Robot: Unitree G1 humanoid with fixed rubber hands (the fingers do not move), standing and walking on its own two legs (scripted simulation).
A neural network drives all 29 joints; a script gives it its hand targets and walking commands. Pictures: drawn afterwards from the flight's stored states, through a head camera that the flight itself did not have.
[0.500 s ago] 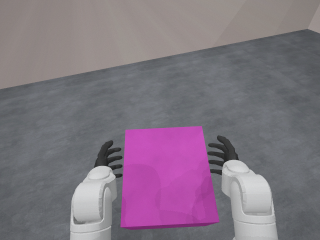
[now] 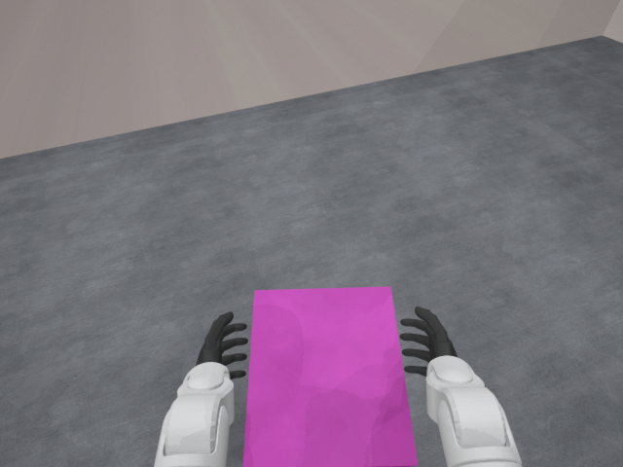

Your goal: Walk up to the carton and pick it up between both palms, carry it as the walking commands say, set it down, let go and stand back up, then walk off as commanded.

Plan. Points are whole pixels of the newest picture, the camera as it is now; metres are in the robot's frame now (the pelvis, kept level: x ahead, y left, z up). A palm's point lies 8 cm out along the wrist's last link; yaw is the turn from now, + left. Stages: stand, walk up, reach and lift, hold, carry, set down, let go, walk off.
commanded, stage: hold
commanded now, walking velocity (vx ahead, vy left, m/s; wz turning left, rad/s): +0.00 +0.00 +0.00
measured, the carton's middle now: (325, 379) +0.28 +0.00 -0.09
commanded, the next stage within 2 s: set down in 0.56 s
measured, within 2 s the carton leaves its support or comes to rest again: neither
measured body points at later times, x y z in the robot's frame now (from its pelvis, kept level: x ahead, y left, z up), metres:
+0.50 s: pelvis -0.04 +0.01 -0.01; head -0.12 -0.01 +0.43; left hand +0.27 +0.13 +0.05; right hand +0.26 -0.16 +0.04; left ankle -0.03 +0.08 -0.74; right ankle +0.04 -0.08 -0.74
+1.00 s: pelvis -0.05 +0.00 -0.01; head -0.05 -0.02 +0.44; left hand +0.29 +0.13 +0.00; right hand +0.28 -0.16 -0.01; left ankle -0.03 +0.08 -0.74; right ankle +0.04 -0.08 -0.74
